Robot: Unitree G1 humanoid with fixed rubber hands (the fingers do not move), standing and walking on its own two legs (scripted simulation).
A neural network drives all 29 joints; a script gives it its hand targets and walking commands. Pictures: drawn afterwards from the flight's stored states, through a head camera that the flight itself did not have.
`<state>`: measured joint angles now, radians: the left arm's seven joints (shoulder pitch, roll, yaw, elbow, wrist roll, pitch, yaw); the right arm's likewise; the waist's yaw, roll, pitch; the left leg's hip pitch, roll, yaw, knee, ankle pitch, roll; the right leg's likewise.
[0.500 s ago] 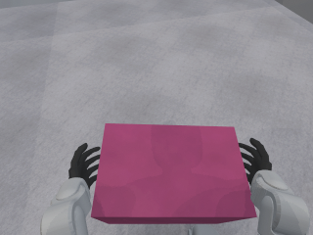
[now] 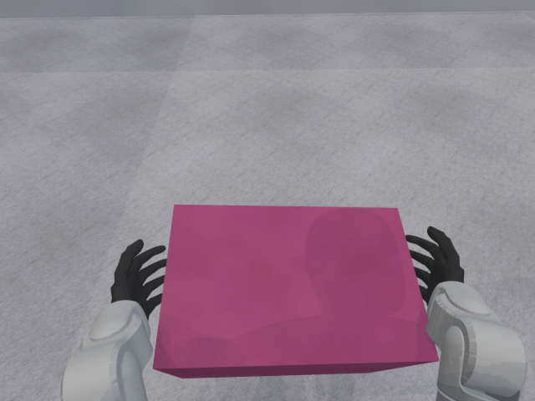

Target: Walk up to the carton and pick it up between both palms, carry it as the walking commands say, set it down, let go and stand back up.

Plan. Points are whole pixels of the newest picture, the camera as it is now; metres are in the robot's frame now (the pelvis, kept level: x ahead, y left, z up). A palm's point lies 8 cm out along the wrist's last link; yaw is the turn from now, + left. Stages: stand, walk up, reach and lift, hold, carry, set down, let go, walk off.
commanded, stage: carry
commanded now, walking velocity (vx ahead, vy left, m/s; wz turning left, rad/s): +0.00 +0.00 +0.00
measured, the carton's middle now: (282, 298) +0.26 +0.01 +0.02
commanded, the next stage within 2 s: none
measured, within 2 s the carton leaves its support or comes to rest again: neither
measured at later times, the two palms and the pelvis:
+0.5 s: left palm (170, 192) +0.40 +0.18 +0.10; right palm (426, 208) +0.37 -0.20 +0.10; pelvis +0.15 +0.02 +0.00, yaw -3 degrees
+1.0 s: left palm (181, 132) +0.58 +0.20 +0.07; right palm (377, 130) +0.57 -0.18 +0.08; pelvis +0.34 +0.03 -0.01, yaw +0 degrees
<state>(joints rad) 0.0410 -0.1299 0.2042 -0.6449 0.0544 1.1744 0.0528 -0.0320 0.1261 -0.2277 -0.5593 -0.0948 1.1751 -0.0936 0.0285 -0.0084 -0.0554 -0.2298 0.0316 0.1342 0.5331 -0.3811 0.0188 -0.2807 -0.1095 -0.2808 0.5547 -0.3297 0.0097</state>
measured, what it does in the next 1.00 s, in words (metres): walks ahead: right foot, then left foot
